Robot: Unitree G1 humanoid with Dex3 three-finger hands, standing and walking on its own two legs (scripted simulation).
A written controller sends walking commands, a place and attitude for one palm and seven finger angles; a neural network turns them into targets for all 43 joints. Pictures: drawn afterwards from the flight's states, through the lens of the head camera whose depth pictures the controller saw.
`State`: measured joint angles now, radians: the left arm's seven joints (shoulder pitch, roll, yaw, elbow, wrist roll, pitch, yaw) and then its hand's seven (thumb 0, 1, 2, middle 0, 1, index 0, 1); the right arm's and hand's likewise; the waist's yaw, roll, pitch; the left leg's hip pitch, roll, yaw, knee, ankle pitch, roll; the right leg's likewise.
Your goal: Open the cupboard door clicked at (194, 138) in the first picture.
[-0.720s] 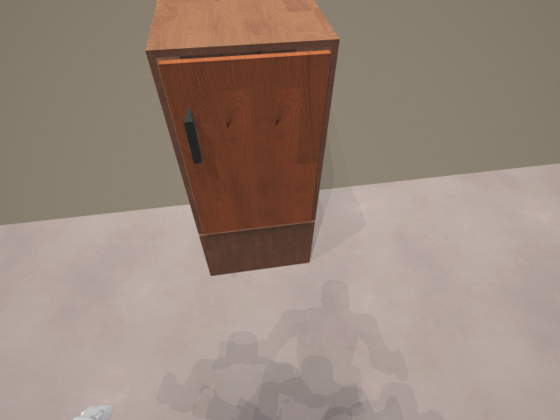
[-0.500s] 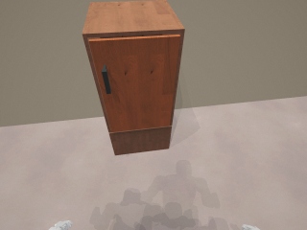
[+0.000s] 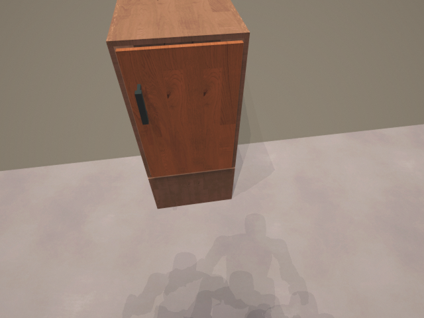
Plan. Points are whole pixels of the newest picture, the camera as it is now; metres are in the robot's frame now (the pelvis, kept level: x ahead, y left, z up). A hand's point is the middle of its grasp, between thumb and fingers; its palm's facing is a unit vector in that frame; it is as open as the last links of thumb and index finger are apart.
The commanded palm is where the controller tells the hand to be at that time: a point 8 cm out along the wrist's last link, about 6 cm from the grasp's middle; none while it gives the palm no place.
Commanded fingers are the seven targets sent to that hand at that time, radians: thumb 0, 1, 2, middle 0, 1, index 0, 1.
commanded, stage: stand and wait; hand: left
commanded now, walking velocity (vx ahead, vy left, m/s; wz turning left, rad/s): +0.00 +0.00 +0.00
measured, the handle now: (142, 104) +0.73 +0.28 -0.04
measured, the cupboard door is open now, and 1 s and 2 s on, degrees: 0 0 0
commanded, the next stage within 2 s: look at it before walking up in 0.14 s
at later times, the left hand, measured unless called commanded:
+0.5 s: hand out of the picture +0.07 +0.23 -0.15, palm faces -0.03 -0.95 -0.32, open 7.4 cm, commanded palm none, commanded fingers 0.00 0.90 0.90 -0.20 -0.30 -0.20 -0.30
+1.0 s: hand out of the picture +0.06 +0.24 -0.16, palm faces +0.00 -0.95 -0.33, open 7.4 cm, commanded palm none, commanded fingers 0.00 0.90 0.90 -0.20 -0.30 -0.20 -0.30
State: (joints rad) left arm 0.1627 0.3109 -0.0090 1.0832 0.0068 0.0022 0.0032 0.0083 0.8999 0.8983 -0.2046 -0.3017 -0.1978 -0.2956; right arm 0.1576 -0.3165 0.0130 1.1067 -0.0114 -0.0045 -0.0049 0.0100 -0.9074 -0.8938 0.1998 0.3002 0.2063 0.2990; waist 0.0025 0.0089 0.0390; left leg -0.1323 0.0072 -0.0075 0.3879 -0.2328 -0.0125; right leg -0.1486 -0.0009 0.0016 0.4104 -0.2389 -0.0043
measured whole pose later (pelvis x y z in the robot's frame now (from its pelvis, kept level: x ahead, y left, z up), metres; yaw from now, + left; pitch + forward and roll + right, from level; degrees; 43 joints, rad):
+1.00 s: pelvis -0.01 +0.00 +0.00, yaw +1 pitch -1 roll +0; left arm 0.14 0.31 0.00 1.08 0.01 0.01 0.01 0.01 0.90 0.90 -0.20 -0.30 -0.20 -0.30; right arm 0.15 -0.31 0.01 1.10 -0.01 0.00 -0.01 0.01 -0.91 -0.89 0.20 0.30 0.21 0.30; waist 0.00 0.01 0.03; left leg -0.14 0.00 -0.02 0.38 -0.21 -0.01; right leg -0.15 -0.01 -0.01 0.40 -0.23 0.00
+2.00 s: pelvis +0.08 +0.05 +0.00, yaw +10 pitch +0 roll -1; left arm 0.28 0.17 0.05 1.08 0.03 0.01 -0.02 0.01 0.91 0.90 -0.20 -0.30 -0.19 -0.29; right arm 0.39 -0.11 -0.01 1.12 -0.03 -0.07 -0.03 0.01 -0.91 -0.89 0.20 0.30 0.20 0.30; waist -0.01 -0.03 0.03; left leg -0.06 0.05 0.14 0.35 -0.29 0.01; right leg -0.52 -0.10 -0.09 0.93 -0.27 0.02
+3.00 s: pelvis +0.20 -0.01 -0.02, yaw +10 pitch -2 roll +0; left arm 0.27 0.16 0.00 0.95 0.02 0.01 0.04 0.01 0.90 0.90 -0.20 -0.30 -0.20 -0.30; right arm 0.23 -0.19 -0.04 0.94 -0.02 0.02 0.00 0.01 -0.91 -0.89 0.19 0.30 0.20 0.30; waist 0.00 0.03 0.03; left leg -0.31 0.01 0.06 0.62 -0.27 0.02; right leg -0.26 0.00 -0.06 0.64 -0.34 -0.02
